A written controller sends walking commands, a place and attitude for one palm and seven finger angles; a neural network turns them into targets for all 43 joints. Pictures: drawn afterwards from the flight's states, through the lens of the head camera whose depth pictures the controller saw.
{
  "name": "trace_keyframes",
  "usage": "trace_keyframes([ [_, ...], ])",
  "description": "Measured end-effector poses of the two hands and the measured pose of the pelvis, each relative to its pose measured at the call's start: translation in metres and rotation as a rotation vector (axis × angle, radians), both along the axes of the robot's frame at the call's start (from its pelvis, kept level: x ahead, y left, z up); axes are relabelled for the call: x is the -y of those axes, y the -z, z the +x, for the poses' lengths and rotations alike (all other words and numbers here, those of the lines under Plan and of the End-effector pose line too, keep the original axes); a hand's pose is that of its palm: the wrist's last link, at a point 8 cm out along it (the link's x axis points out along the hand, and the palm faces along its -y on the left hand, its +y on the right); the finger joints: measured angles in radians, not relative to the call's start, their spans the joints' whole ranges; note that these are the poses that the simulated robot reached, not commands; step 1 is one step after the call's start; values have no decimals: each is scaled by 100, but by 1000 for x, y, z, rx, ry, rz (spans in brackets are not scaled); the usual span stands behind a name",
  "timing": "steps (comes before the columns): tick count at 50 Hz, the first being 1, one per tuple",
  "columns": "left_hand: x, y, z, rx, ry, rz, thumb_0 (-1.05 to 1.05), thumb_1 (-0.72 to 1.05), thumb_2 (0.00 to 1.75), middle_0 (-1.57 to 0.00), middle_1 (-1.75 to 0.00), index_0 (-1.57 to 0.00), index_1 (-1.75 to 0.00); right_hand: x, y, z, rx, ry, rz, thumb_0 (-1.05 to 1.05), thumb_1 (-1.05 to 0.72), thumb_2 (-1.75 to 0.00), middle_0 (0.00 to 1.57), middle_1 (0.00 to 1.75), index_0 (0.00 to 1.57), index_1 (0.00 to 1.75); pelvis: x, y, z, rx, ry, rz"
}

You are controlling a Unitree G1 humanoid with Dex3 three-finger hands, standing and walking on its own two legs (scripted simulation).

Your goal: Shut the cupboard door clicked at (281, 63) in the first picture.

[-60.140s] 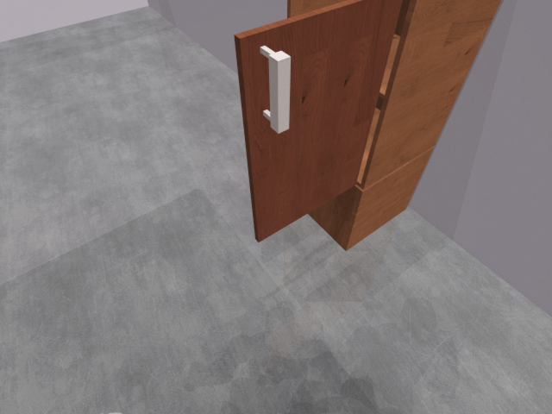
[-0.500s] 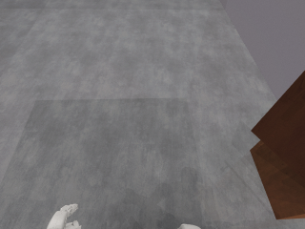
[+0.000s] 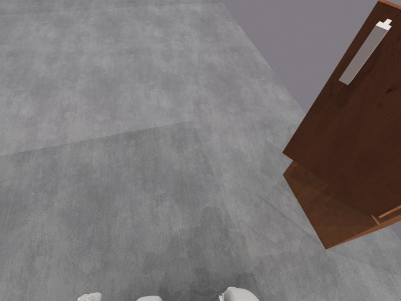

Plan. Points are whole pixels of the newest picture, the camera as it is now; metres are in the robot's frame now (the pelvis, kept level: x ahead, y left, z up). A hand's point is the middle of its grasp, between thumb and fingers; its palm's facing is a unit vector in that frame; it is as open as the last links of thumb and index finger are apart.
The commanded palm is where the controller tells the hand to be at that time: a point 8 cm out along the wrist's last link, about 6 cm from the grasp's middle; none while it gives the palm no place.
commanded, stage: turn to face it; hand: left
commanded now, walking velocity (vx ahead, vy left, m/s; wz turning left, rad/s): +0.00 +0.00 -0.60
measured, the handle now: (365, 52) +0.65 -0.34 +0.16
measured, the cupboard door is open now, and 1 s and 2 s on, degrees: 30 30 30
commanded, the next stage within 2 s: take the last steps up to it in 0.98 s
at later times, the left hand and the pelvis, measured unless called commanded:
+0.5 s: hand (129, 286) +0.16 +0.16 -0.16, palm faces -0.28 -0.93 -0.24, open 7.4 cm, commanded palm none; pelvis +0.02 -0.01 +0.00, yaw -17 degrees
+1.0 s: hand (160, 249) +0.24 +0.11 -0.15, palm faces -0.53 -0.81 -0.26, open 7.4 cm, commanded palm none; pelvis +0.04 -0.01 +0.00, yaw -32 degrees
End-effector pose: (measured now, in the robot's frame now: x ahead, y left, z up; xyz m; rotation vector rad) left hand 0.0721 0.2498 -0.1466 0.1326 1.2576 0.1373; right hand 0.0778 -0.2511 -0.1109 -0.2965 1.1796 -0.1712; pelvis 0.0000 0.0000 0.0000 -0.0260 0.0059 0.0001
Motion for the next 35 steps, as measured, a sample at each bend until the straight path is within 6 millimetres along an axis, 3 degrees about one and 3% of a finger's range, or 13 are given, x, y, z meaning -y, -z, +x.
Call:
trace_keyframes([
  [7,0,-17,39,23,100,25,1,91,90,-20,-30,-19,-29,2,2,-34,-48,104,29,0,-91,-89,20,30,21,30,2,-8,6,3,87,-17],
  [13,23,-22,79,104,212,85,1,91,90,-20,-30,-19,-29,27,31,-63,-77,217,74,0,-91,-89,20,30,21,30,19,9,10,5,161,4],
  [16,33,-27,84,106,246,102,1,91,90,-20,-30,-19,-29,36,35,-67,-92,267,71,1,-91,-90,20,30,20,30,20,7,10,9,193,3],
  [20,40,-28,84,64,281,96,1,91,90,-20,-30,-20,-29,39,23,-61,-51,305,66,1,-91,-90,20,30,20,30,19,-1,13,6,238,18],
  [28,38,-7,103,15,349,33,1,91,90,-20,-30,-20,-30,24,8,-48,35,367,21,0,-91,-90,20,30,20,30,0,3,31,-7,332,12],
  [31,34,2,119,10,375,16,1,91,90,-20,-30,-20,-30,11,5,-55,33,383,-1,0,-91,-90,20,30,20,30,-8,5,36,-4,372,9],
  [35,38,-6,142,19,424,4,1,91,90,-20,-30,-20,-29,-5,-2,-75,-12,422,5,0,-91,-90,20,30,20,30,-11,-3,40,-1,416,-8],
])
